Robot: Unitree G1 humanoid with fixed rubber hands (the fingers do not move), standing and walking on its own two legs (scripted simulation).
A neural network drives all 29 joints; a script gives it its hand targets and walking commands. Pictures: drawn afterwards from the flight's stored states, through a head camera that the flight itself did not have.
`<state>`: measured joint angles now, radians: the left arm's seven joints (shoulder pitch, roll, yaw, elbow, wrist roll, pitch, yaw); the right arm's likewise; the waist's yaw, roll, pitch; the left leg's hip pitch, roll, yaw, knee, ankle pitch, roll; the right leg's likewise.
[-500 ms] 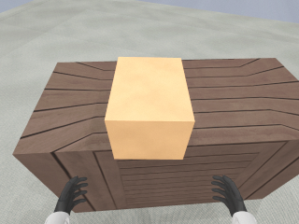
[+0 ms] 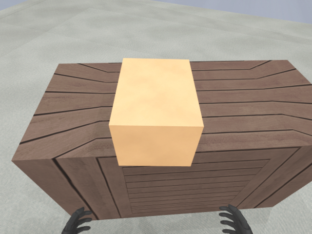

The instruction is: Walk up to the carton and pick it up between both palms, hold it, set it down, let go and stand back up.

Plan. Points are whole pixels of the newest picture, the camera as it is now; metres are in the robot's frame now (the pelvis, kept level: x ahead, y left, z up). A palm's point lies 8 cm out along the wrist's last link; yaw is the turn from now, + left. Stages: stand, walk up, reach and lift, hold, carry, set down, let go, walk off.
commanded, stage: let go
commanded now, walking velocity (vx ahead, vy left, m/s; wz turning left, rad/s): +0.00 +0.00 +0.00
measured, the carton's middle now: (155, 110) +0.49 +0.02 +0.04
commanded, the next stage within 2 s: stand in 0.50 s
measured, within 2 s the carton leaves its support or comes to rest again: neither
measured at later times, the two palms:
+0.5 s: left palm out of the picture +0.15 +0.22 -0.09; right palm out of the picture +0.13 -0.23 -0.08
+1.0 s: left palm out of the picture +0.07 +0.23 -0.13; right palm out of the picture -0.05 -0.24 -0.15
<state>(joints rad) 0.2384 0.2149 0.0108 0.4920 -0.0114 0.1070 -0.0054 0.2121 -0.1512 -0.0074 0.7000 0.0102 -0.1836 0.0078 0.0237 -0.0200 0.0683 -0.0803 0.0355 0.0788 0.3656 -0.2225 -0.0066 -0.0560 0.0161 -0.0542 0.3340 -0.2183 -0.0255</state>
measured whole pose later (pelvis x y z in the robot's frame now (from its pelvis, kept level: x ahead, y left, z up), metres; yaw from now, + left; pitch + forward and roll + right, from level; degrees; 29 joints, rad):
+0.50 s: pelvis -0.01 -0.01 +0.00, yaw -1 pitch -4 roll +0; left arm 0.18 0.20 0.00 0.53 0.00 0.14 0.02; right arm 0.18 -0.17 -0.03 0.74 -0.02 -0.19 0.03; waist 0.00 -0.03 0.08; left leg -0.10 0.04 0.09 0.39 -0.22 -0.01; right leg -0.09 0.02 -0.04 0.39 -0.23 -0.03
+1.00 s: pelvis -0.02 +0.01 -0.01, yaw -8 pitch +2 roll +1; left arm 0.38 0.16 0.02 0.77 0.04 -0.03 0.01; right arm 0.37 -0.21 -0.06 0.93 -0.04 0.03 0.00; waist -0.02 0.00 -0.07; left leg -0.26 0.07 0.22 0.55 -0.31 0.02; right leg -0.32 0.04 0.08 0.58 -0.28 -0.01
